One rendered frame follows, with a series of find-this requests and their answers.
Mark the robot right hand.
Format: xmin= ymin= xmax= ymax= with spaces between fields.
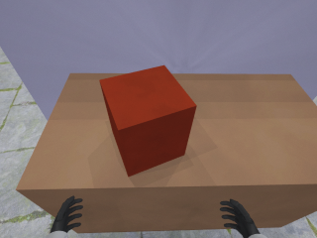
xmin=220 ymin=199 xmax=261 ymax=238

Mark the pedestal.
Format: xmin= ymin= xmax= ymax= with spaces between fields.
xmin=16 ymin=72 xmax=317 ymax=234

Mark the carton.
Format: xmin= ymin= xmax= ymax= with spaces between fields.
xmin=99 ymin=65 xmax=197 ymax=177

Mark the robot left hand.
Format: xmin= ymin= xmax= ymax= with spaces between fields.
xmin=50 ymin=195 xmax=83 ymax=233

